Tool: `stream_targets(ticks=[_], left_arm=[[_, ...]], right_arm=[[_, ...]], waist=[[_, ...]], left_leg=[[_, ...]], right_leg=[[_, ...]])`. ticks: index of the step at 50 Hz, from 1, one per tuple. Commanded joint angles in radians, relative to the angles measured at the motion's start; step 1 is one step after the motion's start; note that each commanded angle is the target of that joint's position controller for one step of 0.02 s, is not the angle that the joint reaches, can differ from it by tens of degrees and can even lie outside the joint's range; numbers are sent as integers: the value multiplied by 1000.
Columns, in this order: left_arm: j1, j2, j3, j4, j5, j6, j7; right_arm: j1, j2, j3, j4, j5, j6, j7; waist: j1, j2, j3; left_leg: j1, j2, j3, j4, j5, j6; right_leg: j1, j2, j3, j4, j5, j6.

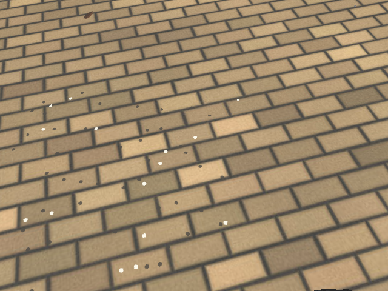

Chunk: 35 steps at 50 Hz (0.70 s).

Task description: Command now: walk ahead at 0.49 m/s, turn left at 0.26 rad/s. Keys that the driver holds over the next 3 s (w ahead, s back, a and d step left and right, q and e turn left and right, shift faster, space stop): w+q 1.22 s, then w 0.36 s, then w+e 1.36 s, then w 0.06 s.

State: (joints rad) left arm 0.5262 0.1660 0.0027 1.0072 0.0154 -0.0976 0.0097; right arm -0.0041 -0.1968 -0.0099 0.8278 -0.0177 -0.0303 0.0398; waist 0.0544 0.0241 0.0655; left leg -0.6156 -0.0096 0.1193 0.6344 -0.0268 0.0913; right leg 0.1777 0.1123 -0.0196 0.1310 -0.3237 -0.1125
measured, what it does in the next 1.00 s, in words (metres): walks ahead, turning left: left foot, then right foot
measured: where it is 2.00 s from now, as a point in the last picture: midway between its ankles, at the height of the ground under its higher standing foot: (103, 163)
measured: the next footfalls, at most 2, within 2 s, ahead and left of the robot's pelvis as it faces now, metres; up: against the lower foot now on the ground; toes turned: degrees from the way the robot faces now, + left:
left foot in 0.08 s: +0.21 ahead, +0.05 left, +0.00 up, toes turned +5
right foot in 0.64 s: +0.56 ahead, -0.04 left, +0.00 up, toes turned +23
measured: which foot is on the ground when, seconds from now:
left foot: up 0.00-0.06, down 0.08-0.64, up 0.66-1.00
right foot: down 0.00-0.10, up 0.12-0.62, down 0.64-1.00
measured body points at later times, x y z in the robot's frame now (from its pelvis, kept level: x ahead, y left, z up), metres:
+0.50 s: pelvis +0.28 +0.01 +0.01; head +0.31 +0.04 +0.46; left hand +0.45 +0.28 -0.09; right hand +0.27 -0.25 -0.12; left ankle +0.17 +0.04 -0.73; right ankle +0.48 -0.11 -0.67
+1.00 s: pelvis +0.54 +0.06 +0.01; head +0.56 +0.07 +0.46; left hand +0.38 +0.27 -0.12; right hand +0.83 -0.05 -0.09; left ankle +0.58 +0.24 -0.67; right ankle +0.52 -0.06 -0.73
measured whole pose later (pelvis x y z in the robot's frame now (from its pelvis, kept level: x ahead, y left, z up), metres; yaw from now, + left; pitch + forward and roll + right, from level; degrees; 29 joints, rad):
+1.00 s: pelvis +0.54 +0.06 +0.01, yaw +33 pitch +1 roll -1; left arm 0.42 0.24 0.04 0.89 0.02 -0.09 0.00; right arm 0.09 -0.28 -0.05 0.75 -0.03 0.00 0.07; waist 0.05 0.05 0.04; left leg -0.69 0.06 0.00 0.89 -0.05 0.05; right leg -0.02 0.02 -0.19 0.24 -0.25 -0.04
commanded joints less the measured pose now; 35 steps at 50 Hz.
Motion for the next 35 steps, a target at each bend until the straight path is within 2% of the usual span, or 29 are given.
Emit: stream_targets(ticks=[1, 2, 3, 4, 5, 6, 7, 8, 9, 10, 12, 15, 17, 20, 25, 27, 28, 29, 30, 31, 32, 33, 34, 35], left_arm=[[12, 152, 27, -13, 7, -10, 24], [0, 168, 32, -10, 14, -3, 32], [-19, 190, 39, -12, 14, 6, 34], [-61, 207, 43, -28, 9, 8, 31], [-65, 157, 33, -64, 15, 2, 25], [-1, 117, 34, -89, -2, 0, 4], [-96, 169, 37, -114, 18, -9, 1], [-175, 191, 44, -141, 10, -21, -7], [-196, 181, 45, -148, 9, -22, -7], [-202, 169, 43, -156, 20, -7, -8], [-195, 133, 36, -167, 34, 27, -13], [-310, 130, 33, -221, 33, 49, -17], [-420, 139, 34, -262, 29, 54, -19], [-517, 143, 31, -299, 25, 58, -26], [-677, 146, 17, -367, 16, 49, -33], [-687, 155, 14, -386, 10, 38, -34], [-656, 166, 16, -383, 7, 33, -32], [-579, 183, 23, -365, 4, 27, -26], [-462, 211, 35, -329, 2, 20, -16], [-310, 249, 50, -294, 8, 6, -2], [-139, 325, 69, -283, 34, 1, 19], [-166, 386, 84, -291, 48, 16, 18], [-220, 298, 82, -295, 27, 29, 12], [-287, 206, 61, -305, 18, 29, 8]], right_arm=[[36, -97, -24, -26, 3, -15, -14], [141, -114, -34, 11, 3, -19, -19], [274, -132, -46, 59, 2, -25, -24], [413, -162, -63, 100, -10, -29, -31], [507, -236, -85, 112, -19, -24, -37], [447, -245, -90, 107, -6, -11, -30], [348, -211, -87, 93, 21, -13, -21], [287, -169, -79, 76, 18, -15, -19], [265, -131, -70, 80, 10, -21, -19], [265, -121, -65, 81, 10, -29, -25], [289, -133, -62, 90, 15, -47, -30], [354, -174, -70, 101, 19, -52, -34], [415, -168, -68, 109, 20, -46, -35], [494, -171, -68, 114, 18, -39, -39], [569, -179, -70, 109, 2, -30, -53], [559, -192, -75, 99, -4, -29, -60], [531, -201, -78, 89, -3, -30, -64], [481, -213, -82, 74, -2, -32, -64], [453, -223, -84, 65, 0, -38, -57], [425, -222, -84, 57, 11, -48, -45], [433, -158, -68, 19, 26, -59, -38], [578, -80, -53, 4, 54, -49, -43], [548, -185, -67, 27, 12, -32, -54], [456, -190, -72, 22, -1, -26, -44]], waist=[[-80, -110, -21], [-123, -116, -72], [-175, -118, -128], [-249, -97, -177], [-246, 48, -255], [-146, 193, -281], [-125, 30, -147], [-106, -14, -59], [-60, -87, -3], [-33, -105, 5], [-6, -74, -7], [-29, -27, 12], [-71, -2, 21], [-120, 26, -10], [-173, 54, -5], [-162, 68, -8], [-138, 75, -13], [-92, 80, -35], [-45, 68, -93], [34, 25, -178], [81, -84, -339], [-8, -308, -432], [-25, -173, -324], [-31, -71, -174]], left_leg=[[185, -78, 30, -34, -60, 60], [273, -102, 25, -46, -102, 80], [405, -110, 9, -99, -102, 104], [607, -44, -81, -148, -119, 150], [774, 197, -400, -143, -132, 226], [939, 358, -905, -298, -209, 396], [818, 316, -801, -378, -322, 348], [675, 291, -700, -420, -286, 316], [555, 253, -625, -444, -169, 277], [476, 212, -562, -447, -80, 251], [403, 162, -477, -454, 36, 226], [359, 111, -418, -474, 91, 193], [394, 93, -417, -467, 141, 147], [507, 84, -429, -421, 218, 99], [668, 102, -485, -345, 316, 117], [690, 119, -512, -307, 358, 116], [671, 123, -518, -286, 381, 103], [618, 111, -507, -238, 453, 79], [581, 83, -499, -134, 533, 57], [492, 30, -459, 51, 477, 33], [352, -19, -386, 313, 133, 21], [64, -160, -268, 563, -567, -8], [-30, -56, -250, 646, -480, 2], [-25, -19, -237, 626, -369, -5]], right_leg=[[-48, -302, -9, 186, 1231, 27], [-35, -307, -20, 324, 1292, 34], [-65, -308, -29, 498, 1260, 39], [-223, -286, -51, 732, 1067, 45], [-430, -169, -101, 1092, 388, 42], [-813, -6, 10, 1363, -200, 72], [-901, -98, 103, 1306, -75, 38], [-880, -127, 93, 1247, 3, 39], [-830, -158, 89, 1174, 31, 47], [-776, -178, 92, 1122, 31, 66], [-718, -193, 72, 1033, 29, 100], [-757, -203, 33, 894, 133, 138], [-808, -198, 19, 789, 232, 152], [-857, -177, 22, 695, 322, 156], [-904, -129, 23, 551, 281, 146], [-847, -112, 34, 476, 259, 129], [-770, -104, 41, 431, 242, 117], [-630, -83, 38, 383, 206, 98], [-458, -57, 30, 349, 193, 78], [-230, -110, 69, 305, 230, 44], [16, -356, 297, 304, 39, -1], [194, -595, 735, 215, 26, -131], [66, -555, 778, 181, -129, -135], [-91, -494, 596, 147, -111, -104]])
Over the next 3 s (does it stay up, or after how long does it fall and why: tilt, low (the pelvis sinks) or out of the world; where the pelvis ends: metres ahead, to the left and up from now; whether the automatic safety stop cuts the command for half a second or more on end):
stays up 1.39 0.62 0.01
